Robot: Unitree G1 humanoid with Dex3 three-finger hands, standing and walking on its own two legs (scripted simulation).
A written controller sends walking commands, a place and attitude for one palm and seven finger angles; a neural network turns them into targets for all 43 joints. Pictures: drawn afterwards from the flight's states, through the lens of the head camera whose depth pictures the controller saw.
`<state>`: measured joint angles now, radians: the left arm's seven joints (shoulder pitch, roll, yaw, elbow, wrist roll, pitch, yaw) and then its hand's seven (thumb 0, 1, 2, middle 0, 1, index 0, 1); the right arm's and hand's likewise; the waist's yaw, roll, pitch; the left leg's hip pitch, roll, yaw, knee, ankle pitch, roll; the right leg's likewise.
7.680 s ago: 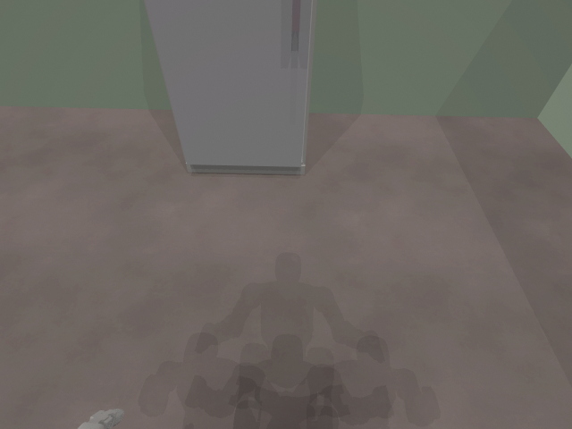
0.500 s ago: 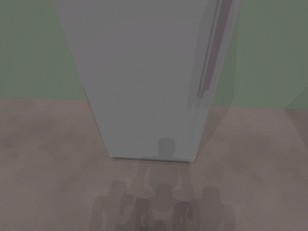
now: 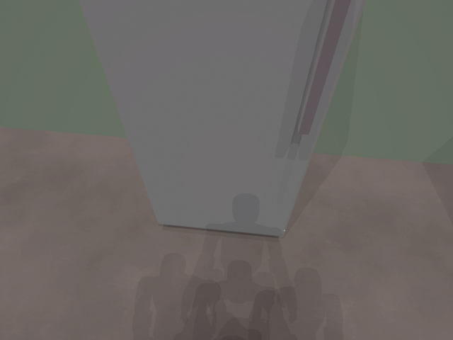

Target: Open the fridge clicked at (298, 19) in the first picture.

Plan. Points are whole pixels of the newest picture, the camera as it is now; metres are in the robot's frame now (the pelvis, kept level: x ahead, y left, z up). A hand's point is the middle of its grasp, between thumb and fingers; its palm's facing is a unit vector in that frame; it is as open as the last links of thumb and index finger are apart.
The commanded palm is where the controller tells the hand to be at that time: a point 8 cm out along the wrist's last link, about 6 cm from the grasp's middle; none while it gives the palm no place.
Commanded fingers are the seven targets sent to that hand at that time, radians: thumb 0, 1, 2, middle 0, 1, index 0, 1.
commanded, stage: come to a stop and stand still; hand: right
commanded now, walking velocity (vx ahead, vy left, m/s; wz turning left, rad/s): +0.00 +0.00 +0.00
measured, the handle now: (323, 52) +0.64 -0.17 +0.20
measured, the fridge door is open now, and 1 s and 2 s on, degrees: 0 0 0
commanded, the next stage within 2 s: look again from close up in 0.58 s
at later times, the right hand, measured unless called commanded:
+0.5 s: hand out of the picture +0.05 -0.17 -0.18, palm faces +0.02 +0.98 -0.21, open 7.3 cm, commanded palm none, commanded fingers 0.00 -0.90 -0.90 0.20 0.30 0.20 0.30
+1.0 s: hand out of the picture +0.04 -0.16 -0.18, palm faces +0.03 +0.98 -0.20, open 7.3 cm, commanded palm none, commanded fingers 0.00 -0.90 -0.90 0.20 0.30 0.20 0.30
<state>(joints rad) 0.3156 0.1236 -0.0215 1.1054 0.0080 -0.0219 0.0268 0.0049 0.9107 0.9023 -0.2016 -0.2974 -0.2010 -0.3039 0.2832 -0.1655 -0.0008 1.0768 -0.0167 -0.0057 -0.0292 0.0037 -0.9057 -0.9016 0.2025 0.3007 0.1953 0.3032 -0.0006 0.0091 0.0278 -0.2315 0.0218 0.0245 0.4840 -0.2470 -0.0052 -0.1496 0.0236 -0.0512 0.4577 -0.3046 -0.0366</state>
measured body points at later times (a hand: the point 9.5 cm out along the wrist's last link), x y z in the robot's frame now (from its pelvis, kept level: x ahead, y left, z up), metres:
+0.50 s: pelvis +0.03 +0.00 +0.00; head +0.05 +0.00 +0.45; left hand +0.03 +0.22 -0.16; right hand +0.05 -0.22 -0.16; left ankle +0.01 +0.12 -0.74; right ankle -0.04 -0.09 -0.74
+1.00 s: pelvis +0.03 +0.01 +0.00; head +0.05 +0.01 +0.45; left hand +0.03 +0.23 -0.16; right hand +0.04 -0.21 -0.16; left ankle +0.01 +0.12 -0.74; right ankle -0.04 -0.09 -0.74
